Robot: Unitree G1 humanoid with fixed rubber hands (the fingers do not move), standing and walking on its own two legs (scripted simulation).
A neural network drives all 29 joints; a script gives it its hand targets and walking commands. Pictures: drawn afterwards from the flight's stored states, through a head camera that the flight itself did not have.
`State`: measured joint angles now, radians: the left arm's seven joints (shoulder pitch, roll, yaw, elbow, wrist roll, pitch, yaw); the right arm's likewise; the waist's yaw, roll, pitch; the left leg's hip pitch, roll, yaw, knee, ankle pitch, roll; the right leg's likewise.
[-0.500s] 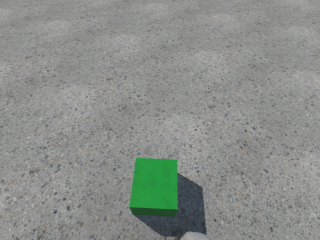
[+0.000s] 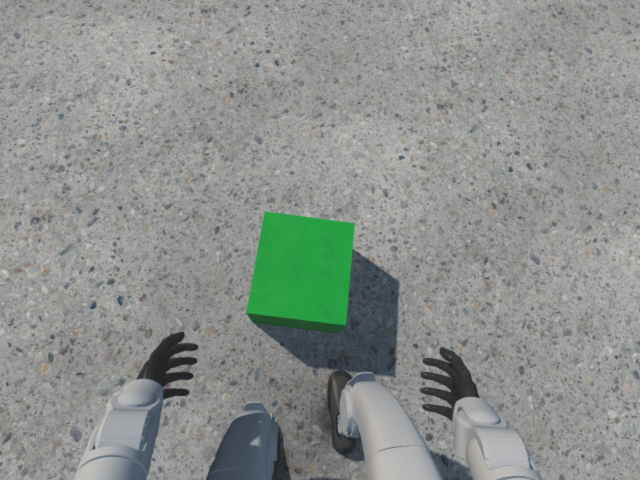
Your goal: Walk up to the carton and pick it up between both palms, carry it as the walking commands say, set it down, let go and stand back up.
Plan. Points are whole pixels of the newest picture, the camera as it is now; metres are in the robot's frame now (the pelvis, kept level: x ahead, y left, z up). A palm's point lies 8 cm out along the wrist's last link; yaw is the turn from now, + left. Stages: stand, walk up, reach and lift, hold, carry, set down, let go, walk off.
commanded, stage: reach and lift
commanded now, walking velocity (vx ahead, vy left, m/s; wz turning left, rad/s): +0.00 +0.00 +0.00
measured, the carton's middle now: (302, 274) +0.49 -0.02 -0.63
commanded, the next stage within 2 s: none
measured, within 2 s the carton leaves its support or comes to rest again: neither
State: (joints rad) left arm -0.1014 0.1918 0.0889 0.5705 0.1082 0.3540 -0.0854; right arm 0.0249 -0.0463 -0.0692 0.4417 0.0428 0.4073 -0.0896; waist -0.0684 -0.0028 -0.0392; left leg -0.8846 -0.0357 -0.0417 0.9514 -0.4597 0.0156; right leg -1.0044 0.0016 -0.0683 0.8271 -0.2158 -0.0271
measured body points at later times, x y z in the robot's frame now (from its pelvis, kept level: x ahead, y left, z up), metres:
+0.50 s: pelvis -0.04 +0.00 -0.03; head +0.18 +0.00 +0.35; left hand +0.35 +0.20 -0.16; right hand +0.28 -0.22 -0.16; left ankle -0.01 +0.11 -0.68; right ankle +0.09 -0.10 -0.68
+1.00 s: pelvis -0.04 +0.01 -0.06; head +0.28 +0.01 +0.26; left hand +0.48 +0.20 -0.19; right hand +0.41 -0.22 -0.19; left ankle -0.01 +0.11 -0.68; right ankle +0.09 -0.11 -0.68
